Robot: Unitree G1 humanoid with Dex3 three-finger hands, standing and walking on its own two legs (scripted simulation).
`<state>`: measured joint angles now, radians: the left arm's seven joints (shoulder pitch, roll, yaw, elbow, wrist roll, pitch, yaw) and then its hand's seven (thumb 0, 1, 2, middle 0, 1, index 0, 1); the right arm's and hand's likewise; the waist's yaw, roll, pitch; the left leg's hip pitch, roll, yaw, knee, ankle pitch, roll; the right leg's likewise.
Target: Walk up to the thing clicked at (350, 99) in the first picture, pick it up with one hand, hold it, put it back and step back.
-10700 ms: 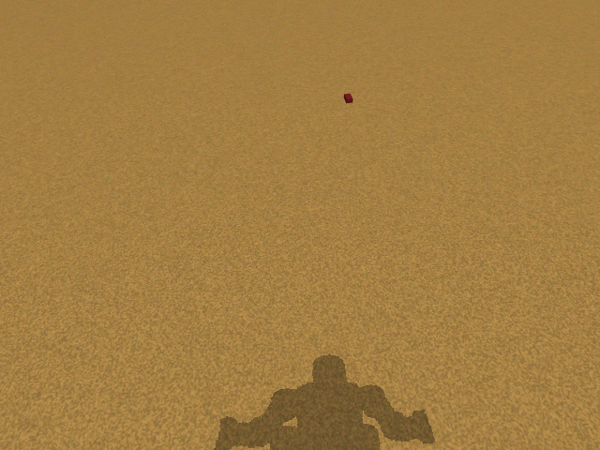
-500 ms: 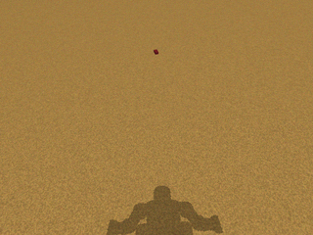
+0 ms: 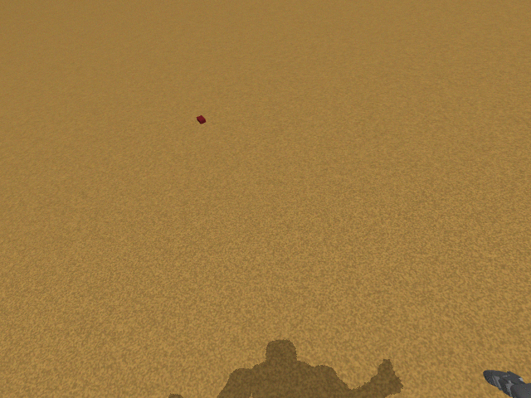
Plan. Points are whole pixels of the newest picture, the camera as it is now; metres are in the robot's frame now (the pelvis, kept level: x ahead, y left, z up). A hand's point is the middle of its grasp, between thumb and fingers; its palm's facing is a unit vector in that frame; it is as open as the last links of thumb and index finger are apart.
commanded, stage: walk up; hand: left
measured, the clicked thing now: (201, 119) +2.13 +0.57 -0.73
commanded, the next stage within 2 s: none
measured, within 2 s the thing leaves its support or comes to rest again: neither
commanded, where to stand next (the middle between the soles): +1.67 +0.81 m, yaw -70 degrees
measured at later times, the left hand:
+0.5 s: hand (108, 280) +0.43 +0.41 -0.13, palm faces -0.32 -0.80 -0.50, open 7.4 cm
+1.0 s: hand (161, 166) +0.78 +0.35 -0.09, palm faces -0.44 -0.72 -0.53, open 7.4 cm
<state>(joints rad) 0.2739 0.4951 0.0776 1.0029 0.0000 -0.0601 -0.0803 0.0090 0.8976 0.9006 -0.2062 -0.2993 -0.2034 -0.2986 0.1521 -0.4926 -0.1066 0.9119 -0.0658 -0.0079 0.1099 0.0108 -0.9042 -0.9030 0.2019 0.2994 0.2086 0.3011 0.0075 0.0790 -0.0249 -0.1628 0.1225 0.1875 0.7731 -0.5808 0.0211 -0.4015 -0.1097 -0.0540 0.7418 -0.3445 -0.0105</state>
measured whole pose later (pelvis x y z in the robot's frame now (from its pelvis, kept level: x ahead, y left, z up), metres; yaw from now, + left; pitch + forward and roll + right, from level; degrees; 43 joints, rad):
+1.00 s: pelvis +0.54 +0.16 +0.01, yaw -32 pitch -2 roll -3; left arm 0.24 0.41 0.03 0.85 -0.01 -0.06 0.06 0.00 0.90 0.90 -0.21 -0.30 -0.20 -0.30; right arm 0.25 -0.43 -0.07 0.75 -0.05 0.06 0.11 0.02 -0.91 -0.90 0.20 0.30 0.21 0.30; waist -0.04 0.15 0.06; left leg -0.54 0.10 -0.07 1.23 -0.38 -0.06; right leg -0.31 -0.03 -0.13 0.64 -0.28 -0.02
